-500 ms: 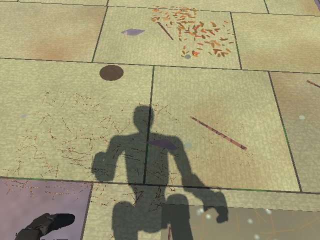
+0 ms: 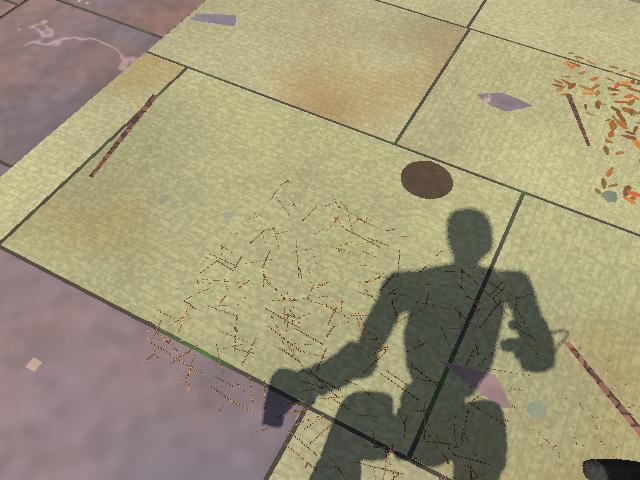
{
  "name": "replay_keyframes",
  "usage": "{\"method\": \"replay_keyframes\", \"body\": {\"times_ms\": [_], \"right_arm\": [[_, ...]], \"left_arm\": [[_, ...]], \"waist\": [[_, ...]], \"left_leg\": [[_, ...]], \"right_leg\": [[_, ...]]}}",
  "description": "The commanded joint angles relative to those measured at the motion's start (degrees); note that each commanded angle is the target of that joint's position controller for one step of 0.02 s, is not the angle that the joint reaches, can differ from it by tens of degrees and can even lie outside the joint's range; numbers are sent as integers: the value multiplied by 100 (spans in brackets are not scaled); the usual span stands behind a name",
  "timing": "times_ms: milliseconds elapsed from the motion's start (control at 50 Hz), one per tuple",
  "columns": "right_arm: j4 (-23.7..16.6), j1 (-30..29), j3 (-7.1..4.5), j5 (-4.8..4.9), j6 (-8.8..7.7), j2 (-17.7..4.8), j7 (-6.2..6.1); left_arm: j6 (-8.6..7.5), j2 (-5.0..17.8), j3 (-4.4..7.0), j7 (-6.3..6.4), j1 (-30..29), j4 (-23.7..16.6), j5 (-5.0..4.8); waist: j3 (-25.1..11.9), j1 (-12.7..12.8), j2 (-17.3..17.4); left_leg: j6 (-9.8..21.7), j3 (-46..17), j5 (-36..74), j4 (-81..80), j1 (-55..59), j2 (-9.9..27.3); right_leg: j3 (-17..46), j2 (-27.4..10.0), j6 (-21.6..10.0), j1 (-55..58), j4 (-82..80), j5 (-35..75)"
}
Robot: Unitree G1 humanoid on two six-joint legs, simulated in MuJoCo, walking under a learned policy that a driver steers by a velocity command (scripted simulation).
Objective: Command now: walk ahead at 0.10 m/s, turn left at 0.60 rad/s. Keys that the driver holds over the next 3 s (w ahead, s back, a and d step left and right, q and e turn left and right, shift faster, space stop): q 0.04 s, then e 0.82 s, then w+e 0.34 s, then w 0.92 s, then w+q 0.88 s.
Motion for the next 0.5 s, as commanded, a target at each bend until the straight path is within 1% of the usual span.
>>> {"method": "replay_keyframes", "body": {"times_ms": [20, 40, 60, 80, 100, 120, 140, 160, 180, 200, 220, 240, 280, 320, 340, 360, 380, 400, 420, 440, 460, 480, 500], "right_arm": [[-197, 1291, -533, -69, -23, -1666, -241], [-401, 1158, -424, -155, -96, -1509, -193], [-459, 858, -309, -108, -135, -1084, -148], [-398, 572, -203, -40, -161, -794, -162], [-347, 386, -115, -9, -154, -564, -177], [-295, 200, -63, -31, -137, -488, -200], [-253, 51, -37, -121, -124, -478, -210], [-193, -56, -15, -193, -138, -418, -221], [-116, -116, 5, -228, -158, -355, -233], [-21, -94, 7, -249, -176, -348, -243], [71, -53, 0, -265, -182, -389, -251], [138, -69, -14, -265, -175, -461, -264], [205, -194, -56, -218, -124, -637, -306], [282, -208, -79, -137, -68, -682, -352], [353, -123, -82, -101, -52, -642, -376], [412, 4, -78, -91, -50, -548, -408], [378, 244, -69, -169, -61, -400, -426], [320, -116, -53, -188, -52, -261, -464], [229, -420, -71, -163, -48, -263, -486], [190, -554, -94, -127, -41, -243, -489], [207, -528, -134, -96, -25, -291, -474], [241, -399, -168, -77, -24, -334, -463], [275, -322, -164, -61, -39, -295, -457]], "left_arm": [[-67, 276, -7, -42, 159, -546, 404], [-81, 473, -54, -110, 275, -590, 344], [-43, 841, 39, -139, -52, -526, 144], [5, 781, 15, -121, -216, -545, 92], [69, 653, -10, -69, -251, -442, 131], [138, 651, -8, -32, -264, -433, 156], [202, 562, -33, -35, -129, -355, 147], [239, 418, -78, -30, 36, -274, 142], [260, 288, -130, -23, 126, -208, 151], [273, 224, -168, -19, 94, -180, 160], [286, 254, -173, -16, 49, -172, 157], [306, 348, -152, -14, 0, -183, 148], [340, 531, -92, -18, -101, -251, 145], [350, 561, -65, -32, -118, -294, 193], [353, 577, -60, -42, -128, -333, 234], [347, 714, -36, -43, -167, -410, 269], [340, 1050, 48, -10, -276, -459, 236], [328, 1116, 109, -4, -253, -466, 206], [291, 1057, 95, 11, -222, -491, 242], [230, 993, 93, 40, -166, -491, 286], [151, 996, 108, 42, -57, -497, 291], [91, 1034, 139, 56, -61, -506, 240], [86, 1017, 160, 80, -154, -524, 162]], "waist": [[-1562, -415, 1636], [-2638, -496, 1481], [-2351, -655, 651], [-1854, -528, 374], [-1583, -422, 32], [-1397, -292, 136], [-1324, -158, 290], [-1308, -80, 412], [-1316, -69, 483], [-1302, -143, 543], [-1293, -213, 582], [-1232, -245, 610], [-984, -229, 622], [-747, -191, 568], [-621, -185, 480], [-477, -235, 119], [-407, -531, -798], [-262, -328, -1424], [-154, -186, -1580], [-252, -91, -1659], [-363, -23, -1535], [-528, -87, -1262], [-653, -170, -1025]], "left_leg": [[1254, -2224, 4518, -179, 3493, 1398], [2256, -3833, 3394, -608, 3954, 2177], [1973, -3130, 2906, -748, 3574, 1933], [1587, -2442, 2493, -714, 3078, 1640], [1296, -2079, 2075, -777, 2584, 1398], [1176, -1818, 1867, -893, 2012, 1241], [1115, -1510, 1870, -1002, 1492, 1074], [1095, -1270, 1867, -1067, 1220, 982], [1067, -1061, 1759, -1100, 1073, 908], [1055, -972, 1486, -1148, 1028, 905], [1062, -975, 1082, -1210, 1002, 966], [1054, -1002, 577, -1261, 950, 1024], [967, -1055, -466, -1291, 825, 1085], [753, -1030, -1288, -1220, 786, 1030], [573, -978, -1489, -1106, 798, 968], [290, -756, -1588, -726, 778, 761], [-62, -149, -1747, -129, 712, 156], [-346, 351, -1521, 537, 633, -396], [-365, 173, -1630, 921, 374, -522], [-356, -72, -2264, 1514, 73, -548], [-378, -302, -2861, 2179, -246, -540], [-413, -490, -2971, 2591, -464, -460], [-458, -563, -2857, 2494, -543, -367]], "right_leg": [[145, 67, 131, -2307, 3569, -673], [1386, 536, 224, -3022, 4811, -1861], [1693, 195, 189, -3182, 4953, -1412], [1624, -34, 152, -3239, 4648, -1028], [1623, -228, 176, -3085, 4147, -823], [1590, -305, 221, -2669, 3677, -635], [1446, -248, 270, -2124, 3360, -451], [1380, -226, 321, -1737, 2901, -362], [1347, -230, 354, -1409, 2399, -260], [1330, -227, 362, -1200, 2011, -54], [1310, -215, 347, -1038, 1737, 206], [1265, -182, 316, -930, 1554, 396], [1114, -73, 199, -879, 1253, 591], [985, 32, 7, -851, 817, 801], [1073, -13, -127, -880, 543, 1039], [1477, -265, -333, -952, 128, 1772], [2198, -726, -659, -1138, -258, 2162], [2988, -1053, -1085, -1411, -852, 1467], [3517, -1271, -1294, -1310, -1126, 1419], [3749, -1414, -1447, -1011, -1155, 1876], [3826, -1493, -1578, -682, -1083, 2532], [3776, -1491, -1606, -359, -901, 3079], [3586, -1365, -1485, -126, -727, 3443]]}}
Next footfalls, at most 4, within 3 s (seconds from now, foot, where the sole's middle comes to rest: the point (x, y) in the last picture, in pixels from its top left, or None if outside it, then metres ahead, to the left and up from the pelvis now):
0.34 right None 0.10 -0.14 -0.76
0.68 left None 0.12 0.11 -0.76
1.14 right None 0.06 -0.16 -0.76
1.62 left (436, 455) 0.49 -0.19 -0.76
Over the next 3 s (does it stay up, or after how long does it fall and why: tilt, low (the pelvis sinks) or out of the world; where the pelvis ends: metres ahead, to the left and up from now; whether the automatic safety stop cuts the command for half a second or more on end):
stays up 0.94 -0.58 0.02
